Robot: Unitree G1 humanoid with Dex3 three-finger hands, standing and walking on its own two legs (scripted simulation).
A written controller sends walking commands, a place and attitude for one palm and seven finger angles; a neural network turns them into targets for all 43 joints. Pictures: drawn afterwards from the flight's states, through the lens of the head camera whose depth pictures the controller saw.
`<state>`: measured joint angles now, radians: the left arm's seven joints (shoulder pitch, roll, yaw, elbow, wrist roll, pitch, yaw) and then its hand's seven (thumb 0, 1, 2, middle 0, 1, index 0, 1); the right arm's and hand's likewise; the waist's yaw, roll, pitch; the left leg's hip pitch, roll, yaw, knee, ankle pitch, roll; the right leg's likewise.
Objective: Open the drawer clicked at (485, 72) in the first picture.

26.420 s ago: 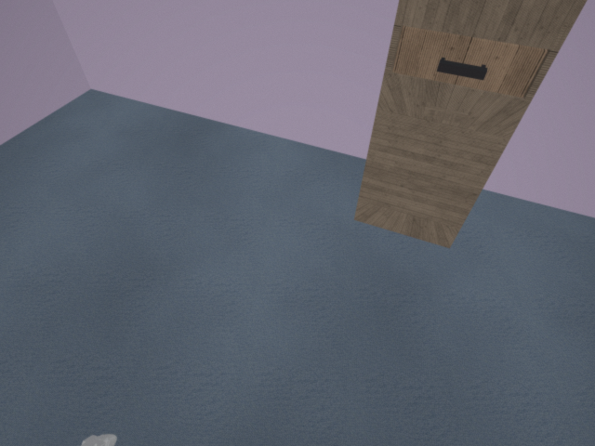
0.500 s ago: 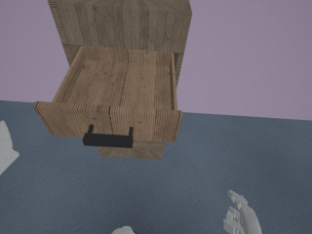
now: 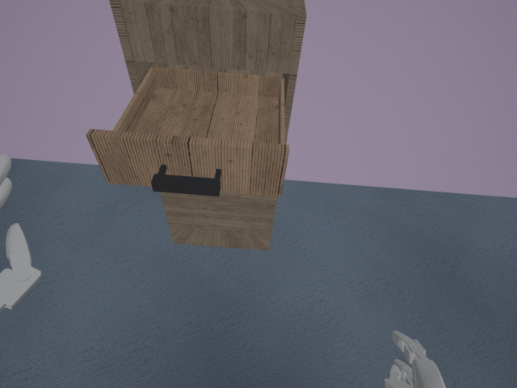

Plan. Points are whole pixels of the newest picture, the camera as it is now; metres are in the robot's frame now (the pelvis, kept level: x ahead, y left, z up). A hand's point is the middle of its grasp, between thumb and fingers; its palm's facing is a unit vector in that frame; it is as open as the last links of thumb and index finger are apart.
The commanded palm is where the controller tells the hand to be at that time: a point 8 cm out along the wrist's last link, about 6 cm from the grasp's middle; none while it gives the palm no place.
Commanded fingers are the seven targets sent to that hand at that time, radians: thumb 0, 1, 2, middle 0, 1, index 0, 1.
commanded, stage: stop stepping back and stand still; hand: left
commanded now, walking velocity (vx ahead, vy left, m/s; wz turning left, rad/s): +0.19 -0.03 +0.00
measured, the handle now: (188, 177) +0.49 +0.16 +0.02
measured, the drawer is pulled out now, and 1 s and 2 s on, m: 0.30 0.30 0.30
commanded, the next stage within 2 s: let the arm hang, fingers relaxed in 0.52 s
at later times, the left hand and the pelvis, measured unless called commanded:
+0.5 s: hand (9, 327) +0.14 +0.23 +0.19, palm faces +0.42 -0.79 -0.44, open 7.5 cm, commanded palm +0.08 +0.27 +0.21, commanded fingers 0.00 0.90 0.90 -0.20 -0.30 -0.20 -0.30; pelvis -0.05 -0.01 -0.01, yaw +2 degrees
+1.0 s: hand out of the picture -0.05 +0.17 -0.17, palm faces +0.14 -0.97 -0.20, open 6.9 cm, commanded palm none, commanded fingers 0.00 0.90 0.90 -0.20 -0.30 -0.20 -0.30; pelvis -0.05 -0.01 +0.00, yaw +6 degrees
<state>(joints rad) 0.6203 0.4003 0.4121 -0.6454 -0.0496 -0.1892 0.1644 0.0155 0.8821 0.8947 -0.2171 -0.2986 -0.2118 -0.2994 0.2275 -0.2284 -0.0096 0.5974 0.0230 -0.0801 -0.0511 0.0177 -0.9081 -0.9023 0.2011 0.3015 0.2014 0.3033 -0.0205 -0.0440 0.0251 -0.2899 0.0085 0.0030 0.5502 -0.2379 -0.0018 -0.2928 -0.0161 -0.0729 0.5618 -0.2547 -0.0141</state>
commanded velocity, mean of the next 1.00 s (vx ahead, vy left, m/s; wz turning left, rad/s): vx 0.07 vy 0.00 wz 0.00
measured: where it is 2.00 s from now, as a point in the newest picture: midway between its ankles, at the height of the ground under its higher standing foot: outside the picture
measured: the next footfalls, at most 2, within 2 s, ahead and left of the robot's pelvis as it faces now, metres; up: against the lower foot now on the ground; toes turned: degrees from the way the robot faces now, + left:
none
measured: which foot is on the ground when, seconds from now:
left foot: down 0.00-1.00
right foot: down 0.00-1.00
